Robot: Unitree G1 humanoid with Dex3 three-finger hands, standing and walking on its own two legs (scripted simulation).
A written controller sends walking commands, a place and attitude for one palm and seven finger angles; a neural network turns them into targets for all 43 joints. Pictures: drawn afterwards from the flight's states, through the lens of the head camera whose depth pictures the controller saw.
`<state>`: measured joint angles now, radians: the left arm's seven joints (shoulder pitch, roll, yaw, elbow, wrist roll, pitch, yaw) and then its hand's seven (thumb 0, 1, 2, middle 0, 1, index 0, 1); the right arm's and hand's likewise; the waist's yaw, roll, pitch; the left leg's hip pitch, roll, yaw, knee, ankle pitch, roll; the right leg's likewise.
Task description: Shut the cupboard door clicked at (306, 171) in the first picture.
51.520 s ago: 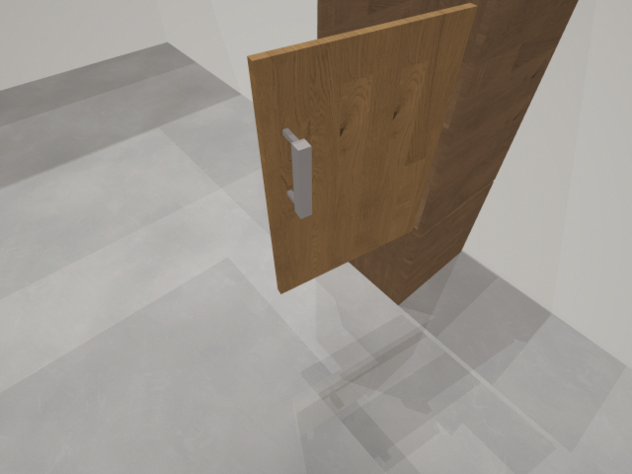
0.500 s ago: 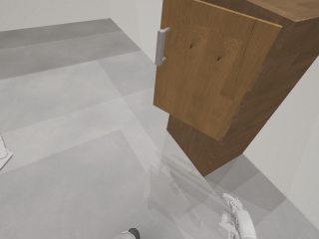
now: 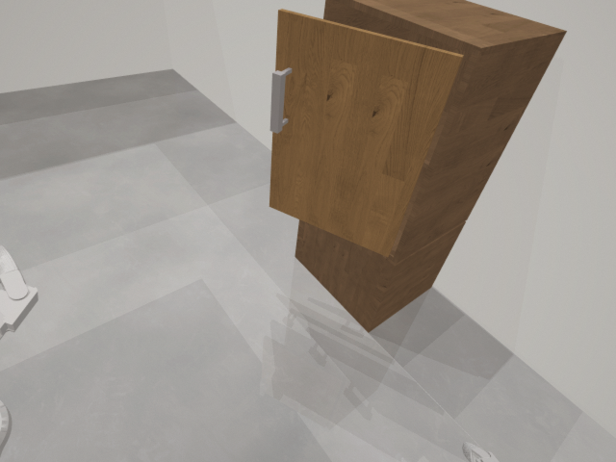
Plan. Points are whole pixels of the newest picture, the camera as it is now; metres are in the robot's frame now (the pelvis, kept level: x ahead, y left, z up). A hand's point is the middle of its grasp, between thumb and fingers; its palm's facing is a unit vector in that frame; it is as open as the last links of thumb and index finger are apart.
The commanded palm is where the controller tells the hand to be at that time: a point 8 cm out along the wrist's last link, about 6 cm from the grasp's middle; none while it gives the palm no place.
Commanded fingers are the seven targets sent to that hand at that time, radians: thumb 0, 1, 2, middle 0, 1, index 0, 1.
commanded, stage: stop stepping back and stand still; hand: left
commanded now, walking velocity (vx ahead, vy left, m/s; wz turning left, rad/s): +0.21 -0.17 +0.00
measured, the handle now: (282, 100) +0.95 +0.10 +0.06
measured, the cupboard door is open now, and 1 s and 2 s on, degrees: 24 24 24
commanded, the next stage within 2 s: let the arm hang, fingers relaxed in 0.74 s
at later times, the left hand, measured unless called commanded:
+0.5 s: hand out of the picture +0.17 +0.29 +0.17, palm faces +0.51 -0.78 -0.37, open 7.4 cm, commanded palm +0.11 +0.32 +0.19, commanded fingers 0.00 0.90 0.90 -0.20 -0.30 -0.20 -0.30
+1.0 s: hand (80, 460) +0.14 +0.27 -0.05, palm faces +0.08 -0.91 -0.41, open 7.4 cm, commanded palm none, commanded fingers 0.00 0.90 0.90 -0.20 -0.30 -0.20 -0.30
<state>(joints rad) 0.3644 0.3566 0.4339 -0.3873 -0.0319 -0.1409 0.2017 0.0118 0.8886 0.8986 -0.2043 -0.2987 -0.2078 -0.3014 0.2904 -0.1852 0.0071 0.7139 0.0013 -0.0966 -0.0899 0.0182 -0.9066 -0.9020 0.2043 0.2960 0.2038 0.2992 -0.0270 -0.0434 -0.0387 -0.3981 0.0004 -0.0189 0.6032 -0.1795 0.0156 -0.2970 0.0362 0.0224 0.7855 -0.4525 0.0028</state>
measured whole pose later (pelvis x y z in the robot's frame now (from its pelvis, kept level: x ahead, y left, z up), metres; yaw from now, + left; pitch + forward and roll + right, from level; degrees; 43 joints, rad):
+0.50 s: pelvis -0.02 +0.02 +0.00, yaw +1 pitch -1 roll +1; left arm 0.50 0.37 0.38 -0.47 -0.03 -0.17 0.20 0.01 0.89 0.90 -0.21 -0.30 -0.21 -0.30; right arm 0.26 -0.25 -0.03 0.68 0.00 -0.09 -0.11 0.02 -0.91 -0.90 0.21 0.30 0.20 0.30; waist 0.01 -0.04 -0.03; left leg -0.27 0.06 0.09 0.55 -0.26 -0.02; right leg -0.23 -0.02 -0.08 0.60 -0.34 -0.02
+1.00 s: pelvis -0.04 +0.03 +0.00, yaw +2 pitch +0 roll +0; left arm 0.28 0.31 0.08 0.37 0.02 0.03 0.01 0.00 0.90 0.90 -0.20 -0.30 -0.20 -0.30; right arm 0.16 -0.32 0.00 0.77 -0.01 0.00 0.01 0.01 -0.90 -0.90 0.21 0.30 0.21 0.30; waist -0.01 0.07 -0.03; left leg -0.36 0.05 0.08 0.63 -0.27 0.00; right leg -0.31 -0.03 -0.08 0.63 -0.33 -0.01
